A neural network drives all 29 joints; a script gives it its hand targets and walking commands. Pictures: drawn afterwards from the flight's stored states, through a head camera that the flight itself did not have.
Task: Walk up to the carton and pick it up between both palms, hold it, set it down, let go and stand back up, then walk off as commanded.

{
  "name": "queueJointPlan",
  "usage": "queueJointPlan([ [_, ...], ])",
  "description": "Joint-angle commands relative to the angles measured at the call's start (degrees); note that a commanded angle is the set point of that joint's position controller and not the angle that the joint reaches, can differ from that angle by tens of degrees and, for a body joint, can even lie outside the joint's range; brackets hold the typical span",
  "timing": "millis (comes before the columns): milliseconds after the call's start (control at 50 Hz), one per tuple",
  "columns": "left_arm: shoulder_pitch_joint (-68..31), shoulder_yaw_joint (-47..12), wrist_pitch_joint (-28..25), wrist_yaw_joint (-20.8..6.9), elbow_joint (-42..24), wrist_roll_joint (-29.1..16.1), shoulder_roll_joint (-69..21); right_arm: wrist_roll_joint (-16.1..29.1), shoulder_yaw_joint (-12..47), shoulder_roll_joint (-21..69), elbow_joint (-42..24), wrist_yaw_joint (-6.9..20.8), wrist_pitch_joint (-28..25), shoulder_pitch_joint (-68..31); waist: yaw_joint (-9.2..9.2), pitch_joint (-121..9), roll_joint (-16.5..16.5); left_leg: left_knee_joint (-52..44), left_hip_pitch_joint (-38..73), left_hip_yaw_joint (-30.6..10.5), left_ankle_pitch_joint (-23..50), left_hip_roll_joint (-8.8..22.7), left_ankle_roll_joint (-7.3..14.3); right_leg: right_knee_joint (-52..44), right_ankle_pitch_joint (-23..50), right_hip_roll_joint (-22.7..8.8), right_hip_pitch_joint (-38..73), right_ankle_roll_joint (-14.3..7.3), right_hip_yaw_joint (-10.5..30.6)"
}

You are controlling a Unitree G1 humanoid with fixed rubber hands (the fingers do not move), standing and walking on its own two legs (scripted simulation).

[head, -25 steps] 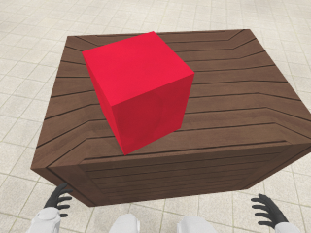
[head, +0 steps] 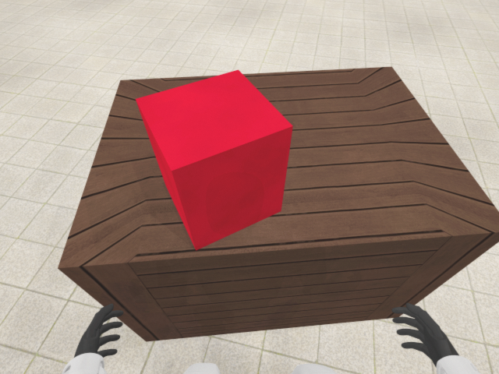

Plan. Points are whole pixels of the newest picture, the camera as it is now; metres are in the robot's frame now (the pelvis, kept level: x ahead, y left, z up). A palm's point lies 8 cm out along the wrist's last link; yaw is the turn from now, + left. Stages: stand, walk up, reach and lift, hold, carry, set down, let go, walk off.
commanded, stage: reach and lift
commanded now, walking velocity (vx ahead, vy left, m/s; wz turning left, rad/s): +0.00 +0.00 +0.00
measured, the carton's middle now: (216, 161) +0.49 +0.10 +0.03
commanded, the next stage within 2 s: none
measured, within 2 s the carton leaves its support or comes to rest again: neither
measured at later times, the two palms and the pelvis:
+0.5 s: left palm (105, 330) +0.18 +0.25 -0.02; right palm (432, 340) +0.17 -0.25 -0.04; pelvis -0.01 +0.01 +0.00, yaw +0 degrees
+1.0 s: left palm (131, 311) +0.20 +0.21 +0.01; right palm (412, 294) +0.23 -0.24 -0.02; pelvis +0.03 -0.01 +0.01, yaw +0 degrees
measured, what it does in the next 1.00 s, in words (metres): stands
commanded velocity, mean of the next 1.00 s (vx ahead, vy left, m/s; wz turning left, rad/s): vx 0.00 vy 0.00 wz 0.00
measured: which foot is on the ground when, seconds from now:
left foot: down 0.00-1.00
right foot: down 0.00-1.00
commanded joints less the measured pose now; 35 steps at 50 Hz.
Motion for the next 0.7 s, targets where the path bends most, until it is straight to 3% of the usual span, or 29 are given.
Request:
queueJointPlan([
  [0, -3.2, 3.8, -4.9, 2.9, -11.9, -0.9, 2.9, 5.4, -2.0, -10.1, -17.2, 1.3, -0.4, 1.5, 0.47, -9.7, -4.7, -10.1, 4.2, 4.7, -3.2, -3.9, 3.8, -19.7, -7.8, -2.3, 4.9, 0.8, 4.2],
  [20, -3.4, 1.8, -4.9, 3.4, -12.0, -1.4, 1.5, 5.6, -2.5, -10.5, -18.3, 1.7, -0.3, 0.5, -0.30, -10.6, -2.5, -10.0, 4.0, 3.7, -5.9, -3.8, 3.3, -19.9, -10.6, -2.6, 4.0, 0.2, 4.8],
  [40, -5.3, 1.9, -4.9, 3.7, -14.1, -1.9, 1.8, 6.5, -2.6, -10.0, -18.2, 2.3, 0.3, -0.4, 0.82, -10.3, -3.8, -9.4, 3.8, 3.7, -7.4, -4.3, 3.5, -20.8, -15.2, -3.5, 2.7, -0.7, 5.9],
  [60, -4.7, 1.1, -4.8, 3.8, -13.4, -2.2, 0.6, 6.3, -2.5, -10.8, -20.6, 2.6, 1.2, -0.7, -0.33, -8.6, -6.0, -9.7, 5.0, 3.5, -8.4, -3.9, 3.7, -21.5, -18.7, -3.5, 0.2, -1.1, 5.9],
  [80, -6.5, 1.1, -4.8, 4.0, -16.9, -3.5, 1.0, 7.4, -2.9, -11.3, -23.7, 2.8, 1.5, -0.8, 0.15, -10.2, -7.7, -8.4, 9.7, 3.2, -8.4, -5.0, 3.6, -22.1, -19.3, -4.7, -4.0, -1.5, 5.3],
  [100, -5.7, 0.6, -4.3, 4.3, -14.9, -2.4, 0.3, 7.4, -2.8, -11.2, -23.4, 3.3, 2.5, -2.2, 1.05, -7.8, -5.1, -8.6, 9.7, 3.1, -9.1, -4.9, 3.5, -22.0, -20.3, -4.8, -6.0, -2.0, 4.7],
  [120, -6.5, -0.3, -3.9, 4.5, -15.0, -2.9, -0.6, 8.2, -2.3, -11.9, -22.5, 3.6, 2.7, -1.1, -0.51, -6.9, -4.4, -7.7, 11.6, 2.0, -10.4, -4.9, 2.9, -23.1, -21.2, -5.5, -8.0, -3.0, 5.4],
  [160, -7.6, -0.6, -4.1, 4.5, -15.5, -3.6, -0.4, 8.6, -2.2, -12.2, -27.2, 3.7, 3.3, -3.1, 0.22, -7.3, -7.2, -6.5, 12.4, 1.9, -9.3, -5.5, 3.4, -23.6, -22.3, -6.4, -8.9, -3.0, 5.9],
  [200, -8.1, -1.5, -3.5, 4.7, -17.2, -3.6, -1.8, 9.6, -2.0, -12.8, -27.3, 4.4, 4.3, -4.1, 0.45, -5.1, -8.7, -6.9, 16.4, 1.1, -9.5, -5.3, 3.1, -24.3, -21.6, -6.5, -14.1, -3.6, 4.9],
  [220, -7.2, -2.4, -3.0, 4.9, -16.1, -2.2, -3.3, 9.6, -2.2, -13.1, -24.1, 4.8, 4.8, -3.3, -0.32, -3.5, -4.7, -8.1, 15.5, 0.7, -12.1, -5.0, 3.3, -24.1, -20.4, -5.6, -12.3, -3.5, 4.7],
  [240, -6.8, -2.8, -2.5, 5.2, -16.5, -2.1, -4.2, 10.0, -2.4, -13.7, -25.2, 5.0, 5.5, -3.8, 0.09, -2.6, -5.5, -10.7, 14.4, 0.3, -15.4, -4.3, 3.3, -24.2, -20.3, -4.5, -10.1, -3.0, 3.8],
  [260, -8.7, -2.7, -2.8, 5.6, -16.2, -2.2, -3.9, 10.3, -2.9, -13.7, -25.0, 5.7, 5.8, -5.8, -0.12, -3.4, -2.5, -11.7, 8.9, 0.1, -15.8, -3.5, 3.5, -22.2, -19.6, -3.7, -6.7, -2.7, 3.6],
  [300, -8.2, -4.2, -3.5, 5.7, -18.5, -2.8, -5.4, 10.1, -4.8, -17.3, -27.6, 6.5, 5.6, -6.7, 0.25, -4.6, -3.4, -12.9, 9.7, -0.1, -18.7, -3.4, 3.9, -20.7, -17.3, -2.5, -6.5, -2.8, 2.0],
  [320, -8.8, -5.2, -3.7, 6.4, -18.8, -2.3, -7.2, 10.2, -4.8, -18.4, -24.8, 7.1, 6.0, -7.7, -0.42, -4.8, -0.9, -15.7, 5.8, -1.1, -21.9, -2.0, 4.5, -18.9, -14.4, -0.3, -3.2, -2.0, 0.5],
  [340, -8.0, -4.8, -3.9, 6.9, -19.9, -1.4, -7.3, 10.9, -5.2, -17.5, -23.4, 7.4, 5.6, -6.2, 0.31, -6.2, 2.6, -16.9, 2.9, -1.3, -24.5, -0.7, 4.1, -16.3, -11.0, 0.5, 0.6, -1.5, -0.2],
  [360, -9.5, -5.8, -4.4, 7.6, -23.6, -1.1, -7.7, 11.8, -5.6, -19.7, -25.4, 7.9, 5.5, -7.4, -0.41, -7.0, 4.9, -18.2, -0.8, -2.7, -28.9, 0.6, 4.3, -13.6, -9.6, 2.0, 3.5, -1.0, -1.3],
  [380, -8.5, -6.2, -5.3, 8.0, -23.3, -2.1, -8.7, 12.6, -5.9, -20.1, -26.2, 8.2, 4.8, -8.4, -0.14, -7.4, 4.0, -18.6, -3.5, -3.2, -29.0, 1.6, 4.6, -12.9, -6.9, 1.8, 7.0, -1.2, -1.0],
  [400, -8.6, -7.2, -5.6, 8.4, -25.1, -1.6, -10.3, 13.0, -6.4, -21.7, -24.3, 8.6, 4.2, -8.5, -0.72, -9.1, 4.6, -18.5, -2.9, -3.1, -27.7, 2.0, 4.2, -11.3, -4.0, 2.9, 7.2, -0.8, -2.2],
  [420, -9.3, -5.8, -5.9, 8.1, -23.2, -1.2, -9.4, 12.9, -5.8, -20.5, -26.3, 8.2, 3.7, -8.6, -0.12, -8.7, 2.5, -18.1, -4.5, -2.0, -26.4, 1.3, 5.0, -13.0, -4.9, 2.0, 9.3, -0.4, -0.7],
  [460, -9.5, -5.3, -6.7, 9.3, -24.5, -1.8, -9.1, 14.1, -5.3, -19.4, -26.7, 8.5, 2.6, -9.0, 0.75, -9.1, 1.8, -15.3, -3.5, -1.4, -23.7, 0.2, 3.9, -14.8, -9.4, 0.6, 6.5, -0.7, 1.7],
  [480, -7.5, -5.2, -6.8, 9.4, -24.4, -2.8, -9.0, 14.0, -4.8, -19.1, -26.8, 8.4, 2.3, -9.7, 1.11, -8.5, -2.4, -13.2, -0.8, -0.1, -19.0, -1.4, 4.0, -17.3, -12.8, -0.2, 2.2, -1.0, 2.5],
  [500, -4.7, -6.8, -6.3, 9.5, -25.0, -3.9, -9.9, 14.4, -5.5, -20.1, -26.4, 8.4, 2.5, -7.9, 0.61, -9.5, -2.0, -12.7, 3.5, 0.3, -16.3, -1.7, 3.2, -18.4, -12.7, -0.7, -0.5, -2.0, 2.2],
  [520, -4.2, -5.7, -6.2, 9.4, -25.4, -3.1, -10.2, 15.2, -4.1, -19.7, -28.4, 8.4, 2.5, -8.4, 1.47, -8.3, -3.7, -12.5, 3.7, 0.2, -16.2, -1.8, 3.2, -19.8, -14.7, -1.2, -0.6, -1.8, 3.5],
  [540, -4.1, -5.3, -7.2, 10.0, -26.8, -3.3, -10.0, 15.7, -3.3, -19.0, -29.2, 8.7, 1.7, -7.9, 2.66, -9.0, -3.2, -12.5, 4.5, 0.8, -13.2, -2.0, 3.0, -20.4, -12.4, -1.9, -1.0, -1.7, 3.6],
  [560, -2.6, -5.7, -6.8, 10.0, -25.1, -2.8, -11.4, 15.9, -2.7, -19.7, -29.0, 8.9, 1.4, -7.8, 2.04, -7.4, -3.5, -13.2, 5.5, 0.5, -12.6, -1.7, 3.4, -19.8, -9.8, -1.0, -1.1, -2.0, 2.4],
  [580, -3.8, -5.2, -7.1, 10.0, -28.1, -3.1, -10.9, 16.7, -3.3, -19.5, -30.0, 8.4, 0.9, -8.6, 1.68, -8.3, -3.9, -12.9, 6.6, 0.3, -11.8, -1.8, 3.3, -19.3, -7.4, -0.7, -1.0, -1.3, 2.1],
  [620, -1.0, -5.1, -7.9, 10.5, -27.7, -2.6, -11.7, 17.9, -1.4, -18.6, -31.7, 8.4, -0.1, -6.5, 2.80, -9.5, -3.8, -11.8, 5.5, 0.7, -8.5, -2.0, 3.4, -19.6, -7.1, -1.4, 0.9, -1.4, 3.3],
  [660, 0.2, -5.0, -7.6, 10.6, -27.6, -2.2, -12.6, 18.4, 0.0, -19.2, -29.9, 8.4, 0.0, -4.7, 2.53, -8.1, -3.3, -12.3, 7.3, 1.3, -4.1, -2.0, 3.2, -19.7, -3.0, -0.8, 0.7, -1.0, 2.6],
  [680, 2.6, -4.1, -8.4, 10.4, -27.0, -2.6, -12.0, 19.0, 0.8, -19.1, -30.8, 7.8, -0.6, -3.4, 2.70, -8.9, -5.7, -12.0, 6.9, 1.9, 0.0, -2.3, 3.6, -19.7, -0.4, -0.8, 2.6, -0.9, 2.9],
])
